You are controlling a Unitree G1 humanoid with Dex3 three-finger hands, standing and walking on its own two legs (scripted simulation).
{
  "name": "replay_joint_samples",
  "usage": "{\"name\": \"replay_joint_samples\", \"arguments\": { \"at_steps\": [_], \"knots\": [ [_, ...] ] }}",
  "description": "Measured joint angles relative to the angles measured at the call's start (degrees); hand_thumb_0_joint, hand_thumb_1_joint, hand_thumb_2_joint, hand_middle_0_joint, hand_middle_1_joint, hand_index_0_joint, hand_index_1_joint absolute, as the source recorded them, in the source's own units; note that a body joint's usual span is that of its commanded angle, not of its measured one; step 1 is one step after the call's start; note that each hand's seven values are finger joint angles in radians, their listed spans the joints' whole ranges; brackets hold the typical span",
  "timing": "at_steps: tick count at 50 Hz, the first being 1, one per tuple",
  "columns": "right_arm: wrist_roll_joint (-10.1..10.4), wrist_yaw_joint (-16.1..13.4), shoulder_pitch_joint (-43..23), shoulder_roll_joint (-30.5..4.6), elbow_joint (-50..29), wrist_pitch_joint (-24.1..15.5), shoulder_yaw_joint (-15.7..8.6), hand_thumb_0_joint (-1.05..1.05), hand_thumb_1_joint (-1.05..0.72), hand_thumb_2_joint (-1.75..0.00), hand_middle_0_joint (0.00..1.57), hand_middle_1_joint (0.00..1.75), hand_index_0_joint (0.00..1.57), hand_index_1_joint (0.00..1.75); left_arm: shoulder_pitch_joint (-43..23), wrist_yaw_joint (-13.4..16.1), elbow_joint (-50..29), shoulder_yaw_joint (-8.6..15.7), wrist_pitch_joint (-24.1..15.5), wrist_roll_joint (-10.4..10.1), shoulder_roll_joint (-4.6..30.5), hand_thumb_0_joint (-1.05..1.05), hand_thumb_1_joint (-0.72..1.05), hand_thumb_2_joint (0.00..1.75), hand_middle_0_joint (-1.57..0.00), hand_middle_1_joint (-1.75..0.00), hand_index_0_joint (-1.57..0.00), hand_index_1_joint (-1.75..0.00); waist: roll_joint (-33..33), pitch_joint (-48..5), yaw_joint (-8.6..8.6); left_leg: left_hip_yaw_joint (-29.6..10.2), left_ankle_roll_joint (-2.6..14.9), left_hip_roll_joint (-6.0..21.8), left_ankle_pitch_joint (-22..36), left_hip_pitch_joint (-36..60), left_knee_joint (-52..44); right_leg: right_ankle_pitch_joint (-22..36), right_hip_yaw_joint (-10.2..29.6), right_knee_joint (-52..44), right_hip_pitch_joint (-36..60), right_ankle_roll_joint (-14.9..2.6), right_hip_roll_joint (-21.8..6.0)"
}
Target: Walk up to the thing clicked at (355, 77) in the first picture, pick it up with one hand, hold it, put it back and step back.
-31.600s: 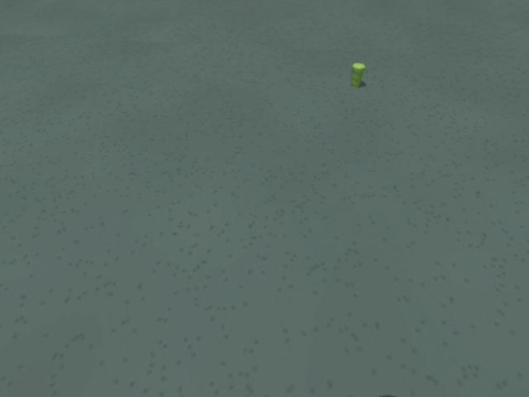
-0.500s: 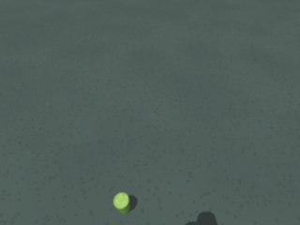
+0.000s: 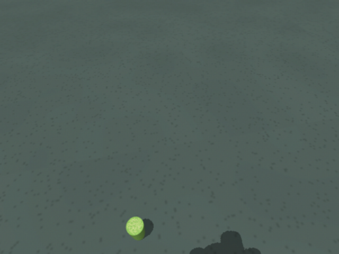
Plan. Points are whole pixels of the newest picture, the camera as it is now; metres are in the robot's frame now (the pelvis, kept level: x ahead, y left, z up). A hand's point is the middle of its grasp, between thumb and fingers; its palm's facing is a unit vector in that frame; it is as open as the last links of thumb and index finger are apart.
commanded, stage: stand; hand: left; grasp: from the side
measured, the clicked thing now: (137, 230) +0.38 +0.23 -0.71
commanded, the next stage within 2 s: step back in 0.70 s
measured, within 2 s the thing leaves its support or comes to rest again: neither
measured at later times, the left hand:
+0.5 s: hand out of the picture +0.09 +0.25 -0.16, palm faces -0.01 -0.94 -0.33, open 7.3 cm
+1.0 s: hand out of the picture +0.06 +0.27 -0.17, palm faces -0.04 -0.92 -0.39, open 7.3 cm
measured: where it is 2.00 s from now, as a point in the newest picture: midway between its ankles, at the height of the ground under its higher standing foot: outside the picture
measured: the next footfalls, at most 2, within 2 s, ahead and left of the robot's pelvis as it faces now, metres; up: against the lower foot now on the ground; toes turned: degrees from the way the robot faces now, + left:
left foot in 1.12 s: -0.06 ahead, +0.13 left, +0.00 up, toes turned -2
right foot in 1.52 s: -0.12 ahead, -0.09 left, +0.00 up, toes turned +0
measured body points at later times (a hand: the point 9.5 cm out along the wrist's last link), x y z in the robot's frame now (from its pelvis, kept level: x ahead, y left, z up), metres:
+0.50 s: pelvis +0.01 +0.00 +0.00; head +0.02 +0.00 +0.45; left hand +0.09 +0.30 -0.13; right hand +0.09 -0.30 -0.13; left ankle +0.01 +0.12 -0.75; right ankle +0.01 -0.14 -0.75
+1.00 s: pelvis -0.04 +0.00 -0.02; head +0.02 +0.00 +0.42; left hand +0.07 +0.32 -0.14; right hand +0.06 -0.32 -0.15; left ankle -0.02 +0.12 -0.73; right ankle +0.01 -0.13 -0.75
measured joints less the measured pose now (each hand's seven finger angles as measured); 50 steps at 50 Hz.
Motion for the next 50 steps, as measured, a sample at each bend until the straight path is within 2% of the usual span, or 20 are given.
{"name": "replay_joint_samples", "arguments": {
  "at_steps": [20, 35, 40, 46, 48, 50],
  "knots": [
    [0.11, -0.27, -1.81, -0.59, -0.47, -0.42, 0.10, 0.01, -0.90, -0.90, 0.20, 0.30, 0.20, 0.30, -1.72, -0.04, -0.74, 0.26, 0.11, -0.25, 0.26, 0.01, 0.91, 0.90, -0.20, -0.30, -0.21, -0.30, -0.16, -0.73, 0.00, 0.35, 0.00, 0.02, -0.52, 1.69, -1.19, -0.39, 0.28, -1.21, 1.56, 0.15, 0.02],
    [0.10, 0.10, -1.00, -0.50, -0.08, -0.21, -0.11, 0.01, -0.90, -0.90, 0.20, 0.30, 0.20, 0.30, -0.58, -0.22, -0.70, 0.34, 0.21, -0.19, 0.51, 0.01, 0.91, 0.90, -0.20, -0.30, -0.21, -0.30, -0.20, -0.67, -0.12, 0.39, -0.07, 0.12, -0.02, 1.53, -1.69, 0.06, 0.32, -1.57, 1.31, 0.01, 0.13],
    [0.85, 0.63, -2.52, -0.92, -3.07, 1.12, -1.01, 0.01, -0.90, -0.90, 0.20, 0.30, 0.21, 0.30, -0.71, 0.02, -4.59, 1.81, 0.79, -1.15, 1.73, 0.01, 0.91, 0.90, -0.20, -0.30, -0.21, -0.30, -0.65, 2.56, -0.38, 0.46, 0.11, 0.23, -1.34, -2.85, 3.47, -1.42, 0.57, 4.01, -3.32, -0.33, 0.18],
    [1.15, 0.81, -4.12, -2.44, -7.00, 2.62, -2.35, 0.01, -0.90, -0.90, 0.20, 0.30, 0.21, 0.30, -1.62, 0.24, -8.87, 2.47, 1.89, -0.79, 3.48, 0.01, 0.91, 0.90, -0.20, -0.30, -0.21, -0.30, -0.53, 5.96, -0.75, 0.07, 0.28, 0.62, -3.17, -8.87, 11.08, -2.98, 0.44, 10.94, -8.97, -0.92, 0.51],
    [1.08, 0.82, -4.24, -3.42, -8.01, 3.13, -2.81, 0.01, -0.90, -0.90, 0.20, 0.30, 0.21, 0.30, -1.82, 0.14, -10.15, 2.53, 2.07, -0.55, 3.36, 0.01, 0.91, 0.90, -0.20, -0.30, -0.21, -0.30, 0.12, 6.52, -0.87, -0.64, 1.02, 0.42, -4.37, -11.07, 14.91, -3.35, 0.23, 12.80, -10.30, -1.00, 0.57],
    [0.81, 0.95, -4.23, -4.15, -8.88, 3.74, -3.33, 0.01, -0.90, -0.90, 0.20, 0.30, 0.20, 0.30, -2.00, 0.11, -11.33, 2.59, 2.25, 0.09, 3.14, 0.01, 0.91, 0.90, -0.20, -0.30, -0.21, -0.30, -0.10, 6.92, -0.58, -1.65, 1.68, -1.64, -11.55, -13.24, 22.97, -3.52, 0.92, 14.46, -11.61, -0.93, -0.06]
  ]
}}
